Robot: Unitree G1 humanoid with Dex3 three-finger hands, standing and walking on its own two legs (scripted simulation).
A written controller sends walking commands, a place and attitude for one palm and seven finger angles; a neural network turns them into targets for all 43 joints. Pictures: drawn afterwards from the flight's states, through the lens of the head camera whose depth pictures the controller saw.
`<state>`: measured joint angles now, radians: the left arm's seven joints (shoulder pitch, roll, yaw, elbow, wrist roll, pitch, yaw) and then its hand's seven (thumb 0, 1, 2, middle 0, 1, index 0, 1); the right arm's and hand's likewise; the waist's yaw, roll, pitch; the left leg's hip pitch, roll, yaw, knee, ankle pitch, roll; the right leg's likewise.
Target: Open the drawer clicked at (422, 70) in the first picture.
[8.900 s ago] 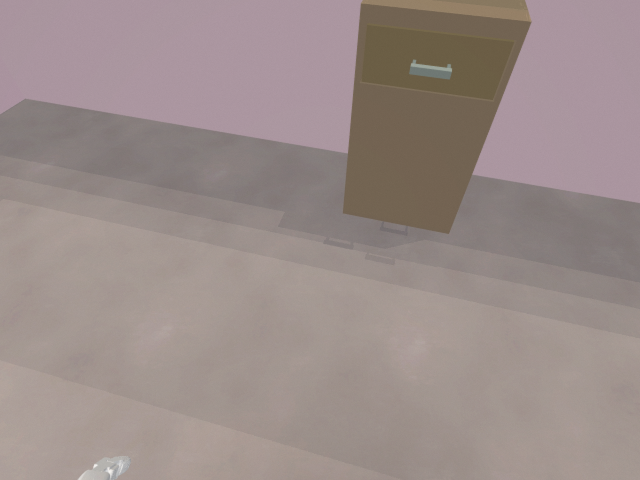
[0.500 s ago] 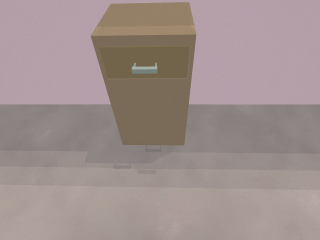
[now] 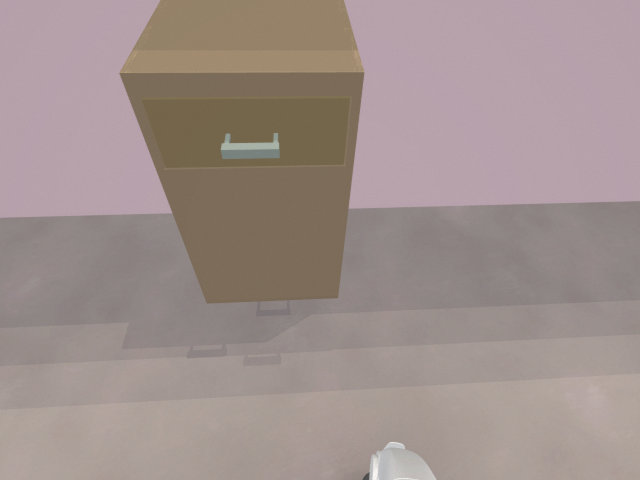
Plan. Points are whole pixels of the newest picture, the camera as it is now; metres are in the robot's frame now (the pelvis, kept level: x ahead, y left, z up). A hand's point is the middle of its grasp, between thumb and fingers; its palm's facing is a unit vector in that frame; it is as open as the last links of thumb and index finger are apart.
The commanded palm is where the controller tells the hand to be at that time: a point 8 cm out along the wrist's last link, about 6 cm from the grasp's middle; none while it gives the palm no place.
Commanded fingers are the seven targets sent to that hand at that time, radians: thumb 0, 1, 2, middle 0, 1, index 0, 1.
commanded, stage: take the last steps up to it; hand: left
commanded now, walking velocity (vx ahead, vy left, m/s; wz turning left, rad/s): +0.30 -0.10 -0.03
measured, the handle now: (251, 144) +0.78 +0.18 -0.05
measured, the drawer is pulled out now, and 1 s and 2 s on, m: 0.00 0.00 0.00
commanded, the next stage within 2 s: come to a stop and stand still in 0.62 s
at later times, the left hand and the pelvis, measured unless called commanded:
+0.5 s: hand out of the picture +0.15 +0.09 -0.17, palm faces +0.10 -0.98 -0.17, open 7.3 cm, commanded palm none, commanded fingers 0.00 0.90 0.90 -0.20 -0.30 -0.20 -0.30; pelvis +0.16 -0.08 +0.00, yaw +2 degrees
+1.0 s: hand (257, 384) +0.29 +0.11 -0.18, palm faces +0.07 -0.97 -0.22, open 7.4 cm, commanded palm none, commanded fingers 0.00 0.90 0.90 -0.20 -0.30 -0.20 -0.30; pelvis +0.27 -0.08 -0.01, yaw +1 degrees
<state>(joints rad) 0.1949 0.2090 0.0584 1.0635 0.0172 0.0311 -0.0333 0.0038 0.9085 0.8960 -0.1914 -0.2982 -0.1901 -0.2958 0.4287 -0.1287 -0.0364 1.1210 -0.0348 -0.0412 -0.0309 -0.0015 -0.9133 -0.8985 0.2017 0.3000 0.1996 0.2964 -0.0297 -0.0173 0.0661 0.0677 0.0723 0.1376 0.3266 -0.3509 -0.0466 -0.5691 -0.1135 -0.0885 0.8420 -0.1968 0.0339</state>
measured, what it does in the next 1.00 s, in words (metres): walks ahead: right foot, then left foot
